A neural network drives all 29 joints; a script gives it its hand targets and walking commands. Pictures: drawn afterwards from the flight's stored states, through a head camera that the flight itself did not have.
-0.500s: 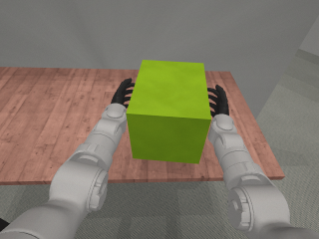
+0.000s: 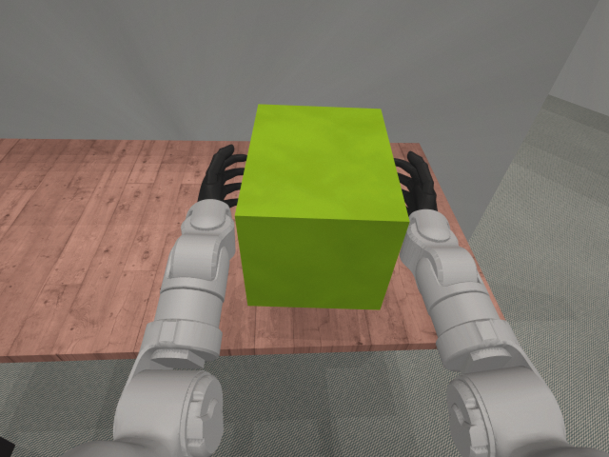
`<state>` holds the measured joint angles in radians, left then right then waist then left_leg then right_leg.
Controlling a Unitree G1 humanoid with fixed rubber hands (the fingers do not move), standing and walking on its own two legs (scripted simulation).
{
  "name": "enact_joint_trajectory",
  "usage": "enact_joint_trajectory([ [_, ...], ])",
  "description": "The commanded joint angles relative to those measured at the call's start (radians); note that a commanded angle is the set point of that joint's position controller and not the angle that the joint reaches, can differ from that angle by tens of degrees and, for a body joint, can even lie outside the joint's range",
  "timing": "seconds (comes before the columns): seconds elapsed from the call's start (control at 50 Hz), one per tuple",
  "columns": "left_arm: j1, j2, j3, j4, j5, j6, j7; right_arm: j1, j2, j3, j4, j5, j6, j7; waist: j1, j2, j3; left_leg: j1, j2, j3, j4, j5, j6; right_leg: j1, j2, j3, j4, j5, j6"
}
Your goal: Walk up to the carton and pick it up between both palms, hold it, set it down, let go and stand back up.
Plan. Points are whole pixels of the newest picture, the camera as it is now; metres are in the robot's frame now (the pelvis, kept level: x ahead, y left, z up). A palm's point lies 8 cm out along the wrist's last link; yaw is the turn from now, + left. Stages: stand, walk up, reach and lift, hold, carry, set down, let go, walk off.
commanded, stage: reach and lift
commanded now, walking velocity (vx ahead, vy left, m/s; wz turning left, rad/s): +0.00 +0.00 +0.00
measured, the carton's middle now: (317, 203) +0.41 -0.03 +0.13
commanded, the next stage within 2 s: hold in 1.08 s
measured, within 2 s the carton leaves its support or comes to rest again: neither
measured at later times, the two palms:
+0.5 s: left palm (203, 206) +0.38 +0.12 +0.16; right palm (412, 211) +0.37 -0.15 +0.15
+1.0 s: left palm (194, 207) +0.36 +0.13 +0.17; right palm (411, 207) +0.36 -0.14 +0.16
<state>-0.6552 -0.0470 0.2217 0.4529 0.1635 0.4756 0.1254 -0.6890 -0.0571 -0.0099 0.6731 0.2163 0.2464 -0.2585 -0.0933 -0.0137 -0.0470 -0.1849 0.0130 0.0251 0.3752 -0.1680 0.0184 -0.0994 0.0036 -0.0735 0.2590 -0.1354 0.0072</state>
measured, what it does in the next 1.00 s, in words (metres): stands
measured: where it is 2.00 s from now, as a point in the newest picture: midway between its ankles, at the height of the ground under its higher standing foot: outside the picture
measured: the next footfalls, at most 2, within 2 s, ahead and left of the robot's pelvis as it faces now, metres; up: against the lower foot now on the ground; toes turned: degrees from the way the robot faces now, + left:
none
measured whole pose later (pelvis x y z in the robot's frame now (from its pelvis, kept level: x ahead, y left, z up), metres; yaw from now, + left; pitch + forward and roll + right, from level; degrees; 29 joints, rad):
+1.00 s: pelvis +0.00 +0.00 +0.00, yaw +0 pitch -5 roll -2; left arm -0.56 -0.09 0.22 0.07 0.24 0.69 0.09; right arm -0.63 -0.07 0.05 0.43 0.25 0.35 -0.28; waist -0.08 -0.04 0.03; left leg -0.13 0.02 0.02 0.38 -0.18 0.01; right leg -0.04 0.01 -0.07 0.26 -0.14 0.00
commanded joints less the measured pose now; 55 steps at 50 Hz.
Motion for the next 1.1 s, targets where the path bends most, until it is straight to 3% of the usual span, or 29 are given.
enact_joint_trajectory([
  [0.0, -0.765, -0.668, -0.444, -0.171, -0.055, -0.064, -0.151, -0.823, 0.794, 0.369, -0.356, 0.054, -0.04, 0.106, 0.024, 0.003, -0.47, 0.213, -0.062, -0.068, -0.024, 0.181, -0.043, 0.084, 0.05, 0.072, 0.015, 0.301, 0.054],
  [0.06, -0.758, -0.671, -0.465, -0.229, -0.067, -0.043, -0.159, -0.85, 0.794, 0.384, -0.383, 0.061, -0.051, 0.104, 0.048, -0.001, -0.486, 0.21, -0.061, -0.059, -0.031, 0.129, -0.031, 0.093, 0.046, 0.061, 0.024, 0.25, 0.055],
  [0.08, -0.733, -0.682, -0.473, -0.241, -0.07, -0.034, -0.16, -0.843, 0.782, 0.388, -0.397, 0.064, -0.053, 0.103, 0.024, -0.002, -0.499, 0.228, -0.055, -0.066, -0.03, 0.146, -0.029, 0.109, 0.043, 0.062, 0.021, 0.274, 0.053],
  [0.1, -0.742, -0.698, -0.485, -0.252, -0.074, -0.035, -0.16, -0.884, 0.79, 0.412, -0.464, 0.059, -0.064, 0.103, 0.044, -0.017, -0.543, 0.221, -0.062, -0.067, -0.015, 0.173, -0.029, 0.112, 0.053, 0.063, 0.022, 0.293, 0.057],
  [0.14, -0.719, -0.709, -0.514, -0.279, -0.084, -0.035, -0.157, -0.871, 0.8, 0.429, -0.518, 0.069, -0.066, 0.1, 0.028, -0.005, -0.594, 0.235, -0.068, -0.064, -0.001, 0.2, -0.033, 0.137, 0.052, 0.069, 0.031, 0.361, 0.063],
  [0.2, -0.725, -0.658, -0.486, -0.249, -0.068, -0.027, -0.164, -0.82, 0.793, 0.395, -0.432, 0.039, -0.044, 0.094, 0.02, -0.027, -0.49, 0.198, -0.067, -0.056, -0.032, 0.097, -0.017, 0.099, 0.042, 0.067, 0.014, 0.262, 0.071],
  [0.24, -0.721, -0.65, -0.487, -0.26, -0.07, -0.015, -0.17, -0.822, 0.777, 0.385, -0.443, 0.028, -0.051, 0.091, 0.04, -0.008, -0.476, 0.198, -0.064, -0.049, -0.035, 0.078, -0.022, 0.072, 0.036, 0.054, 0.015, 0.203, 0.069],
  [0.28, -0.731, -0.646, -0.47, -0.244, -0.054, 0.0, -0.174, -0.833, 0.752, 0.359, -0.423, 0.017, -0.047, 0.086, 0.023, -0.01, -0.447, 0.197, -0.06, -0.047, -0.046, 0.054, -0.019, 0.063, 0.038, 0.049, 0.003, 0.164, 0.064],
  [0.3, -0.721, -0.641, -0.477, -0.233, -0.054, 0.008, -0.177, -0.831, 0.746, 0.34, -0.405, 0.01, -0.047, 0.089, 0.027, 0.0, -0.442, 0.204, -0.063, -0.041, -0.045, 0.061, -0.021, 0.064, 0.04, 0.042, 0.006, 0.149, 0.064],
  [0.32, -0.729, -0.672, -0.5, -0.251, -0.064, 0.013, -0.178, -0.824, 0.735, 0.346, -0.412, 0.015, -0.053, 0.09, 0.003, 0.01, -0.467, 0.224, -0.057, -0.051, -0.038, 0.087, -0.024, 0.073, 0.044, 0.039, 0.005, 0.159, 0.061],
  [0.38, -0.703, -0.651, -0.466, -0.203, -0.039, 0.031, -0.179, -0.845, 0.713, 0.326, -0.418, 0.022, -0.05, 0.088, 0.013, 0.009, -0.446, 0.217, -0.054, -0.047, -0.046, 0.093, -0.024, 0.075, 0.046, 0.051, 0.001, 0.172, 0.058],
  [0.4, -0.696, -0.657, -0.48, -0.278, -0.053, 0.031, -0.18, -0.821, 0.73, 0.357, -0.426, 0.03, -0.055, 0.084, 0.016, 0.012, -0.469, 0.221, -0.052, -0.044, -0.036, 0.13, -0.027, 0.109, 0.044, 0.039, 0.015, 0.228, 0.057],
  [0.44, -0.688, -0.663, -0.51, -0.286, -0.063, 0.035, -0.181, -0.838, 0.713, 0.369, -0.468, 0.049, -0.058, 0.081, -0.005, 0.015, -0.473, 0.246, -0.057, -0.054, -0.029, 0.164, -0.037, 0.098, 0.055, 0.033, 0.012, 0.252, 0.065],
  [0.46, -0.681, -0.654, -0.496, -0.268, -0.051, 0.041, -0.181, -0.847, 0.705, 0.359, -0.461, 0.053, -0.053, 0.08, 0.022, 0.037, -0.465, 0.238, -0.049, -0.044, -0.026, 0.161, -0.041, 0.095, 0.051, 0.031, 0.014, 0.218, 0.058],
  [0.48, -0.683, -0.676, -0.501, -0.304, -0.047, 0.041, -0.176, -0.856, 0.707, 0.367, -0.489, 0.054, -0.056, 0.083, 0.018, 0.032, -0.484, 0.242, -0.053, -0.049, -0.014, 0.175, -0.041, 0.091, 0.057, 0.023, 0.016, 0.212, 0.053],
  [0.56, -0.629, -0.695, -0.575, -0.402, -0.089, 0.059, -0.156, -0.813, 0.696, 0.426, -0.589, 0.089, -0.06, 0.088, 0.007, 0.046, -0.572, 0.324, -0.039, -0.068, 0.034, 0.361, -0.068, 0.105, 0.077, 0.02, 0.034, 0.343, 0.049],
  [0.58, -0.64, -0.692, -0.584, -0.435, -0.086, 0.065, -0.155, -0.792, 0.704, 0.444, -0.591, 0.091, -0.05, 0.081, -0.006, 0.063, -0.554, 0.325, -0.045, -0.063, 0.034, 0.357, -0.071, 0.123, 0.076, 0.017, 0.038, 0.344, 0.049],
  [0.6, -0.618, -0.694, -0.578, -0.455, -0.088, 0.067, -0.148, -0.797, 0.692, 0.45, -0.61, 0.103, -0.047, 0.082, 0.013, 0.08, -0.557, 0.332, -0.045, -0.075, 0.037, 0.369, -0.066, 0.121, 0.08, 0.027, 0.041, 0.345, 0.044],
  [0.66, -0.592, -0.621, -0.511, -0.391, -0.039, 0.108, -0.152, -0.751, 0.631, 0.409, -0.555, 0.087, -0.009, 0.075, 0.002, 0.033, -0.416, 0.309, -0.039, -0.063, 0.001, 0.266, -0.053, 0.08, 0.074, 0.027, 0.015, 0.262, 0.055],
  [0.7, -0.583, -0.615, -0.525, -0.445, -0.058, 0.118, -0.153, -0.751, 0.633, 0.434, -0.577, 0.098, -0.011, 0.073, 0.016, 0.029, -0.452, 0.298, -0.032, -0.055, 0.0, 0.283, -0.052, 0.109, 0.073, 0.018, 0.031, 0.289, 0.052],
  [0.76, -0.604, -0.647, -0.587, -0.487, -0.094, 0.119, -0.143, -0.783, 0.651, 0.438, -0.635, 0.106, -0.017, 0.077, -0.005, 0.044, -0.51, 0.341, -0.022, -0.075, 0.019, 0.33, -0.073, 0.115, 0.083, 0.012, 0.025, 0.292, 0.047],
  [0.82, -0.553, -0.647, -0.583, -0.51, -0.072, 0.135, -0.135, -0.777, 0.623, 0.46, -0.68, 0.124, -0.013, 0.07, 0.014, 0.048, -0.513, 0.327, -0.026, -0.071, 0.033, 0.366, -0.061, 0.114, 0.083, 0.023, 0.034, 0.349, 0.048],
  [0.84, -0.553, -0.633, -0.591, -0.52, -0.081, 0.141, -0.136, -0.748, 0.616, 0.466, -0.7, 0.113, -0.008, 0.065, -0.015, 0.037, -0.498, 0.335, -0.028, -0.074, 0.03, 0.372, -0.061, 0.124, 0.083, 0.026, 0.027, 0.365, 0.052],
  [0.86, -0.551, -0.616, -0.588, -0.563, -0.081, 0.138, -0.132, -0.729, 0.619, 0.475, -0.689, 0.131, 0.001, 0.062, 0.009, 0.059, -0.521, 0.34, -0.028, -0.073, 0.032, 0.403, -0.066, 0.124, 0.087, 0.01, 0.043, 0.387, 0.056],
  [0.88, -0.538, -0.578, -0.542, -0.485, -0.06, 0.149, -0.137, -0.719, 0.607, 0.455, -0.645, 0.119, 0.02, 0.063, -0.003, 0.047, -0.446, 0.319, -0.032, -0.071, 0.01, 0.324, -0.06, 0.113, 0.079, 0.02, 0.024, 0.334, 0.06],
  [0.94, -0.559, -0.573, -0.526, -0.481, -0.043, 0.165, -0.151, -0.721, 0.577, 0.423, -0.591, 0.094, 0.028, 0.069, 0.018, 0.055, -0.41, 0.283, -0.035, -0.045, -0.016, 0.215, -0.048, 0.113, 0.067, 0.017, 0.008, 0.227, 0.051],
  [0.98, -0.562, -0.599, -0.533, -0.499, -0.054, 0.167, -0.16, -0.745, 0.623, 0.436, -0.605, 0.096, 0.025, 0.07, 0.014, 0.035, -0.413, 0.303, -0.038, -0.045, -0.014, 0.264, -0.05, 0.123, 0.073, 0.007, 0.013, 0.26, 0.056],
  [1.04, -0.573, -0.645, -0.587, -0.535, -0.086, 0.152, -0.157, -0.773, 0.639, 0.457, -0.655, 0.121, 0.012, 0.071, 0.009, 0.07, -0.501, 0.322, -0.032, -0.057, 0.021, 0.365, -0.068, 0.143, 0.082, 0.014, 0.032, 0.332, 0.05],
  [1.08, -0.587, -0.647, -0.598, -0.544, -0.088, 0.146, -0.156, -0.778, 0.673, 0.465, -0.688, 0.122, 0.008, 0.07, 0.007, 0.057, -0.525, 0.339, -0.038, -0.06, 0.028, 0.346, -0.071, 0.122, 0.076, 0.018, 0.027, 0.332, 0.057],
])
